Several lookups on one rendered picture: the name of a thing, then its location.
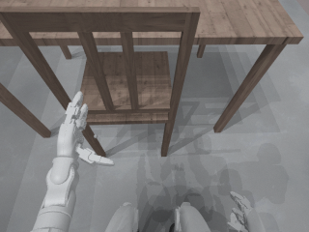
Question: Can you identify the table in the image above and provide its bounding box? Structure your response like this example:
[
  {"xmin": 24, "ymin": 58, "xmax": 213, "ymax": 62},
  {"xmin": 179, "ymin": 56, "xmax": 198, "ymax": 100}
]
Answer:
[{"xmin": 0, "ymin": 0, "xmax": 304, "ymax": 138}]

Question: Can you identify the robot thigh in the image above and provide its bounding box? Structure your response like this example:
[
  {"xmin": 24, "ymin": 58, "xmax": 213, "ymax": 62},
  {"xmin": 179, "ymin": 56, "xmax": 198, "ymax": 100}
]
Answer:
[
  {"xmin": 104, "ymin": 206, "xmax": 139, "ymax": 232},
  {"xmin": 174, "ymin": 205, "xmax": 211, "ymax": 232}
]

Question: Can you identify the chair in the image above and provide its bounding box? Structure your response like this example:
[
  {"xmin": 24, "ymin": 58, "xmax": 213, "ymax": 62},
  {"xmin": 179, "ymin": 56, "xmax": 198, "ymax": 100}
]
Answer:
[{"xmin": 0, "ymin": 6, "xmax": 201, "ymax": 158}]

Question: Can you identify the robot right thigh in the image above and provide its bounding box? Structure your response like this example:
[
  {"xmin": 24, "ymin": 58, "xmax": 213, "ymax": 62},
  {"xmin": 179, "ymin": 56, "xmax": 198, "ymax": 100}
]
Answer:
[{"xmin": 174, "ymin": 205, "xmax": 211, "ymax": 232}]

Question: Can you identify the robot left hand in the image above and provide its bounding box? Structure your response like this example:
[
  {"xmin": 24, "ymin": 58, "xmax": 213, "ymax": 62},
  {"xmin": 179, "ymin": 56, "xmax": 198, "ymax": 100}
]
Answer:
[{"xmin": 56, "ymin": 91, "xmax": 115, "ymax": 167}]

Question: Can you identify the robot right hand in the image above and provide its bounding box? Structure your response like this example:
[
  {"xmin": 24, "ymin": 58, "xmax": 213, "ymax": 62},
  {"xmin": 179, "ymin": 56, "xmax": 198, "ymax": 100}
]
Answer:
[{"xmin": 227, "ymin": 191, "xmax": 266, "ymax": 232}]

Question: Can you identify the robot left thigh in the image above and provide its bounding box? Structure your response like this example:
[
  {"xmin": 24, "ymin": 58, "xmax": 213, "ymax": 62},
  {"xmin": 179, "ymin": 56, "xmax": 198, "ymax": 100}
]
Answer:
[{"xmin": 104, "ymin": 206, "xmax": 139, "ymax": 232}]

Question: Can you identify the left robot forearm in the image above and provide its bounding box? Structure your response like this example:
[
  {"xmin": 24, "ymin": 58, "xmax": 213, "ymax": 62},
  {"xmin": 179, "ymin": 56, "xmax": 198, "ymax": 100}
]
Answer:
[{"xmin": 30, "ymin": 156, "xmax": 79, "ymax": 232}]

